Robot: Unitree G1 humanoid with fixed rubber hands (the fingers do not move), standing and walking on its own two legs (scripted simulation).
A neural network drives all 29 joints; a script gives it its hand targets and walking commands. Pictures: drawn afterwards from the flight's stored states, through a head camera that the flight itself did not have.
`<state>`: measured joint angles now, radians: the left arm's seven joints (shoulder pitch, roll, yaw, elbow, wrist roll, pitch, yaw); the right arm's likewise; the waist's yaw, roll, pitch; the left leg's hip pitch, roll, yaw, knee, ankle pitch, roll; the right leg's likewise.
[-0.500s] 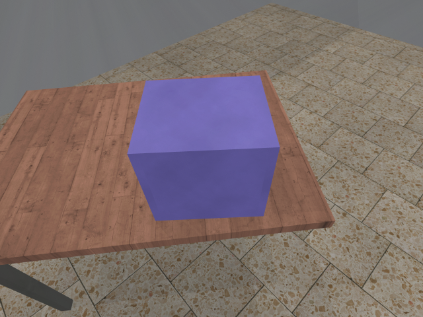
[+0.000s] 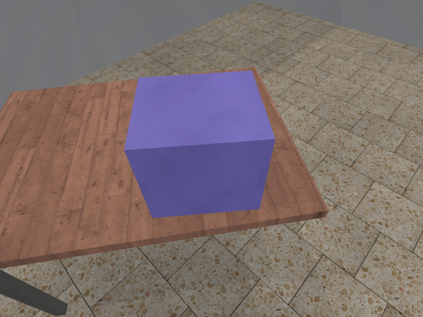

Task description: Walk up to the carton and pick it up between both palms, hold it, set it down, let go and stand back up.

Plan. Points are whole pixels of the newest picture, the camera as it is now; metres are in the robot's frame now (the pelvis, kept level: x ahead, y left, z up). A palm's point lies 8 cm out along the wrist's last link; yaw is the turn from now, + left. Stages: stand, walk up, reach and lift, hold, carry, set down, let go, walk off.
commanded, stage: walk up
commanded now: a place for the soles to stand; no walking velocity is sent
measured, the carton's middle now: (201, 145) +0.51 +0.04 +0.01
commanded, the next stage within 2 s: reach and lift in 0.42 s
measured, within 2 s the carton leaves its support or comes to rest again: neither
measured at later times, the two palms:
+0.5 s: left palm out of the picture +0.07 +0.26 -0.14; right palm out of the picture +0.05 -0.26 -0.14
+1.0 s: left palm out of the picture +0.14 +0.24 -0.10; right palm out of the picture +0.12 -0.24 -0.11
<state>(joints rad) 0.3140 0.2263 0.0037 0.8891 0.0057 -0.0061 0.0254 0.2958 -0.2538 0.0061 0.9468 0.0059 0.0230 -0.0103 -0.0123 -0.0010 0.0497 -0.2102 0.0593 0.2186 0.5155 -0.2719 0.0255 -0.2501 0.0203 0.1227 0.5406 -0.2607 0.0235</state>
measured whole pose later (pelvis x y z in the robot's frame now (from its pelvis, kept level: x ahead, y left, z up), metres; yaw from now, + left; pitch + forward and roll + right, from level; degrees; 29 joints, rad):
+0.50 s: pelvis -0.01 +0.00 -0.01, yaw +1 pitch +0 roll +1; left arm 0.18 0.26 -0.02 0.86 -0.03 0.19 0.03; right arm 0.20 -0.24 -0.09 0.96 -0.08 0.00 0.04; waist -0.04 0.00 0.07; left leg -0.33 0.05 0.17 0.66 -0.34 0.03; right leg -0.36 -0.02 0.06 0.69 -0.34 0.00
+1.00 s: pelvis -0.02 -0.03 -0.02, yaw +3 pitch -4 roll +0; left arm 0.11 0.30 0.07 0.47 0.03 0.38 -0.02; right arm 0.19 -0.11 -0.07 0.64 0.01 0.00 -0.02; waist -0.03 -0.04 0.15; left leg -0.29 0.07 0.10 0.68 -0.32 -0.01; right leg -0.30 0.00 -0.02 0.69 -0.32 -0.01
